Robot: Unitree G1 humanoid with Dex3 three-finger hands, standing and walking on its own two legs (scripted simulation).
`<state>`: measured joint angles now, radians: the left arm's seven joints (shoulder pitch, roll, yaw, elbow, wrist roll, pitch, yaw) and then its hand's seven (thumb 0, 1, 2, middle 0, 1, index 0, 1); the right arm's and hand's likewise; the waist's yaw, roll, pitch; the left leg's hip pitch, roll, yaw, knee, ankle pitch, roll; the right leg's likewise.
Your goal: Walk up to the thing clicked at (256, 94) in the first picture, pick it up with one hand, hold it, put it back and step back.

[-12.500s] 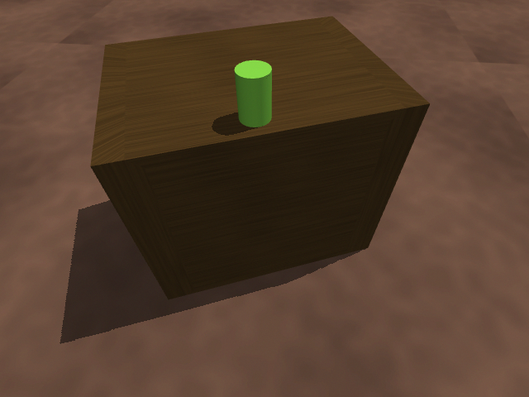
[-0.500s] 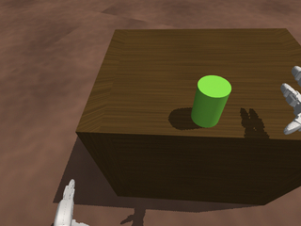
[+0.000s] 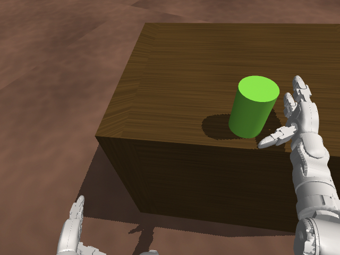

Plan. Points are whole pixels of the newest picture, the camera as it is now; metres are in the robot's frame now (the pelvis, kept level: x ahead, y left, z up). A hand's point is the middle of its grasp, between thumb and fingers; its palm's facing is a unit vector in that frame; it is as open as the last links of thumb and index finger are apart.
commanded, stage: close in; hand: right
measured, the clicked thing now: (250, 108) +0.46 -0.14 +0.08
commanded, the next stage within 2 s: rest palm in 0.12 s
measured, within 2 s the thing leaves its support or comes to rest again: leaves its support in 1.68 s
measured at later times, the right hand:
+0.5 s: hand (252, 119) +0.43 -0.14 +0.08, palm faces +0.09 +1.00 +0.01, open 17.3 cm
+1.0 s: hand (255, 113) +0.45 -0.15 +0.08, palm faces +0.10 +1.00 -0.01, open 11.7 cm
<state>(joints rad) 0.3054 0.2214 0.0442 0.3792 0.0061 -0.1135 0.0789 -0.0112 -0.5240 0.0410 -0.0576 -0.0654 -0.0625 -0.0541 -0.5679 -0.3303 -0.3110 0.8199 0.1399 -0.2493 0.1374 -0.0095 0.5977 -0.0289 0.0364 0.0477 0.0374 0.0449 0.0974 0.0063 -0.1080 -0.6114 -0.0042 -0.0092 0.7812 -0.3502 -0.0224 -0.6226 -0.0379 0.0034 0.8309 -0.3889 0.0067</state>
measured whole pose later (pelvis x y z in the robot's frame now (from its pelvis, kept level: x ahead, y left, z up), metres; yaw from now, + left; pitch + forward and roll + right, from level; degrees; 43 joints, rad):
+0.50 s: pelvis +0.00 +0.01 -0.01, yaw +0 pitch +11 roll +1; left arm 0.33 0.21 0.08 0.32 0.00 -0.08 0.03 -0.01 -0.56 0.07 -0.05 -0.05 -0.04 -0.06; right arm -0.55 -0.23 -0.26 0.75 0.11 -0.25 0.04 -0.01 0.56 -0.06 0.12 0.10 0.12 0.10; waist 0.09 0.00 -0.09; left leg -0.65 0.00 -0.01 0.83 -0.37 -0.01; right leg -0.65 -0.04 0.00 0.85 -0.40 0.02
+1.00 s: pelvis +0.00 +0.00 -0.01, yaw +0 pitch +13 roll +1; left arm 0.32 0.20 0.05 0.30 0.01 -0.09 0.02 -0.01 -0.54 0.06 -0.05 -0.06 -0.05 -0.06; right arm -0.63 -0.28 -0.27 0.85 0.10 -0.26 0.03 -0.01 0.41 -0.55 0.75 0.67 0.76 0.68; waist 0.11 0.00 -0.11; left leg -0.70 0.00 -0.01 0.86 -0.38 -0.02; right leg -0.70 -0.03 0.00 0.88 -0.41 0.01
